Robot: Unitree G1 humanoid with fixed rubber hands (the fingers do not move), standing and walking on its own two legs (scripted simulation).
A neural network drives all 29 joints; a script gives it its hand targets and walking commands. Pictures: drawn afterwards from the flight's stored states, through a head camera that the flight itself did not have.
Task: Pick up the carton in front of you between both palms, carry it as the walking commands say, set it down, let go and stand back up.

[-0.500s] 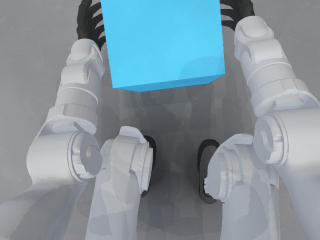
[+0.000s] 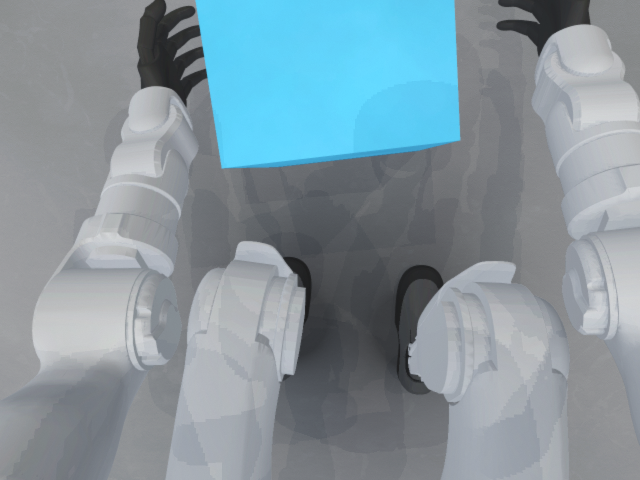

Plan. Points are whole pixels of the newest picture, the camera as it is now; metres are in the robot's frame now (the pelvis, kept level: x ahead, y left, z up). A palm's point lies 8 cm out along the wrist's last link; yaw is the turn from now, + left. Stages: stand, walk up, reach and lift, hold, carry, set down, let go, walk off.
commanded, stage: set down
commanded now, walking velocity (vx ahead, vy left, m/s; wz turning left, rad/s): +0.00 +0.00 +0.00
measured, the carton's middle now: (333, 68) +0.52 +0.03 -0.24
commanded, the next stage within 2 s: let go in 1.06 s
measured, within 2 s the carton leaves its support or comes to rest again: neither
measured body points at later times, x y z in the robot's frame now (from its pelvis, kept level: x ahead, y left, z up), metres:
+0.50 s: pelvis +0.01 +0.01 +0.10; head +0.33 -0.01 +0.41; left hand +0.50 +0.21 -0.02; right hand +0.57 -0.17 -0.03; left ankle +0.12 +0.12 -0.33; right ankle +0.11 -0.10 -0.33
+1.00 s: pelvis +0.04 +0.00 +0.23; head +0.33 -0.02 +0.58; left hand +0.50 +0.22 +0.13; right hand +0.57 -0.18 +0.13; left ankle +0.12 +0.12 -0.33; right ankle +0.11 -0.10 -0.33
